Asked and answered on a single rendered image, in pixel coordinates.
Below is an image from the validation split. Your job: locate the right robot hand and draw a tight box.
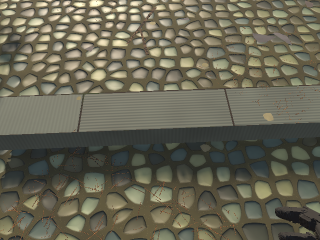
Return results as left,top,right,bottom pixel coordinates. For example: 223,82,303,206
275,206,320,240

